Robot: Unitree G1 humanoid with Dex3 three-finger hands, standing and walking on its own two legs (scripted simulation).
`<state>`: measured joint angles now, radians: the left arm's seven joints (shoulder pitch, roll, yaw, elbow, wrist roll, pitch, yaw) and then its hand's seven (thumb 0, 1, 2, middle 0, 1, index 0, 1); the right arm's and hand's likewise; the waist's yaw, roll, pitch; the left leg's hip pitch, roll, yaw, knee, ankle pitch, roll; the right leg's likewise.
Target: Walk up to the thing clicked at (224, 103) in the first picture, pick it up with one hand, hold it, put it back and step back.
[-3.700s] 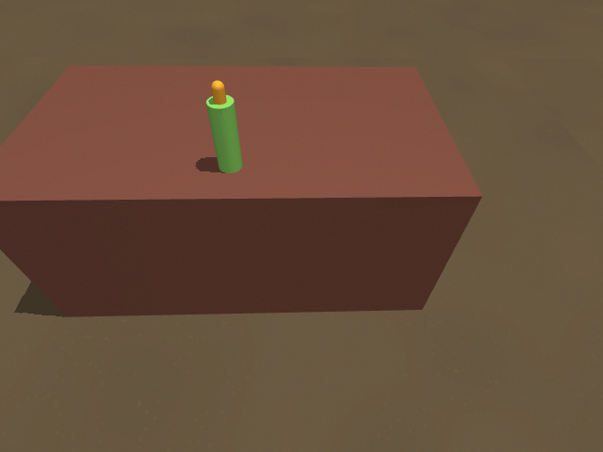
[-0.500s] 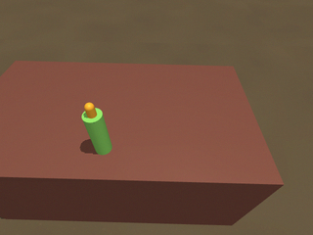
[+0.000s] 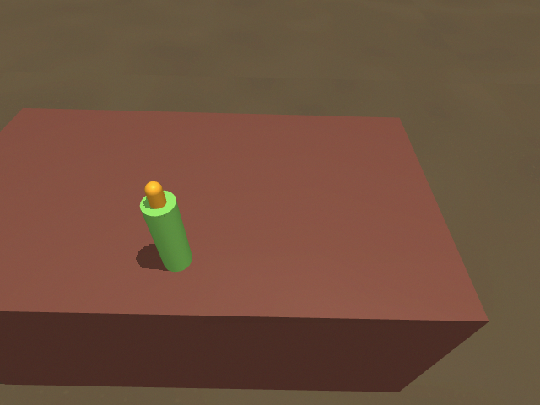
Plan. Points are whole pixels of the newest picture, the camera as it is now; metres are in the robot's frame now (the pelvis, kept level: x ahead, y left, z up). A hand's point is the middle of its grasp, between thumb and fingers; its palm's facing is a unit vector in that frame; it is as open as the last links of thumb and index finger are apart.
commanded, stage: stand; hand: left
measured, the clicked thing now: (166, 226) +0.47 +0.21 -0.06
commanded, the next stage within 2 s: none
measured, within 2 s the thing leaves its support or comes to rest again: neither
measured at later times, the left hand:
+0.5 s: hand out of the picture +0.07 +0.25 -0.16, palm faces -0.03 -0.94 -0.34, open 7.4 cm
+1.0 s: hand out of the picture +0.08 +0.25 -0.16, palm faces -0.03 -0.94 -0.34, open 7.4 cm
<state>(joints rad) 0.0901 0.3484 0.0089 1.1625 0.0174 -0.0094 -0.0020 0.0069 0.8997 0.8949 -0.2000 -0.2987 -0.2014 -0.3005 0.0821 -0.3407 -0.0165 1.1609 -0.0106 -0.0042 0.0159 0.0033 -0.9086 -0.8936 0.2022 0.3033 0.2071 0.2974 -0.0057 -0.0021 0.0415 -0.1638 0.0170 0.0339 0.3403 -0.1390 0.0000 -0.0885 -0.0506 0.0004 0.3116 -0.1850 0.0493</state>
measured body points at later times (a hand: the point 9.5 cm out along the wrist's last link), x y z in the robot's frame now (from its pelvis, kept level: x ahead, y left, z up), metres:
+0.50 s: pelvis +0.00 +0.00 +0.00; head +0.01 +0.00 +0.45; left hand +0.08 +0.30 -0.13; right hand +0.09 -0.31 -0.13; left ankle +0.03 +0.12 -0.75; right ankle -0.01 -0.15 -0.75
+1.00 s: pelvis +0.01 -0.01 +0.00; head +0.02 -0.01 +0.45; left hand +0.08 +0.30 -0.13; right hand +0.09 -0.31 -0.13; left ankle +0.03 +0.12 -0.75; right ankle -0.01 -0.15 -0.75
